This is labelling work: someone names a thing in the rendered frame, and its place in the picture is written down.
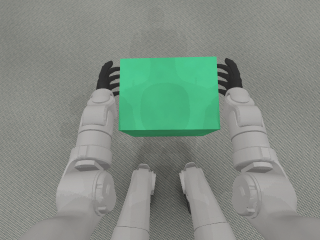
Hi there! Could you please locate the robot right foot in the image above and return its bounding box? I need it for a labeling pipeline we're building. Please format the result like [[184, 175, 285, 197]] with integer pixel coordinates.
[[182, 191, 192, 215]]

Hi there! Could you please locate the robot right hand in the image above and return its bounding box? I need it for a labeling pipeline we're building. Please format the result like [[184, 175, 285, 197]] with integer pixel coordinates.
[[217, 58, 243, 96]]

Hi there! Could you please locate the robot left forearm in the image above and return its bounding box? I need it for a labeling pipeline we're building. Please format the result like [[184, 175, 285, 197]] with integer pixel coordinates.
[[55, 88, 118, 210]]

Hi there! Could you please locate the carton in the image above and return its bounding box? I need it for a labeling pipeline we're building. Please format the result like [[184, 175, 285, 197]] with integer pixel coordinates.
[[118, 56, 221, 137]]

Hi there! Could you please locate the robot right upper arm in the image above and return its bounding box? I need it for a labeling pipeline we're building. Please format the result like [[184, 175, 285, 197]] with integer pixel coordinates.
[[231, 172, 320, 240]]

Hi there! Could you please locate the robot right thigh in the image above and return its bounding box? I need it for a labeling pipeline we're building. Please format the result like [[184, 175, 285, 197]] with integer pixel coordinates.
[[179, 166, 236, 240]]

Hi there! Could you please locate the robot right forearm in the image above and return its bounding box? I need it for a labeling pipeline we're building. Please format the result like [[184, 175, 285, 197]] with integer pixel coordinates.
[[222, 87, 297, 207]]

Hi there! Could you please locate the robot left upper arm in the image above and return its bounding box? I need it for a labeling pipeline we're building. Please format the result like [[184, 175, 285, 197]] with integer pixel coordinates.
[[18, 170, 117, 240]]

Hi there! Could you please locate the robot left hand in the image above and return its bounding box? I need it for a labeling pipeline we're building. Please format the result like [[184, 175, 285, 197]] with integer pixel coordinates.
[[96, 60, 120, 97]]

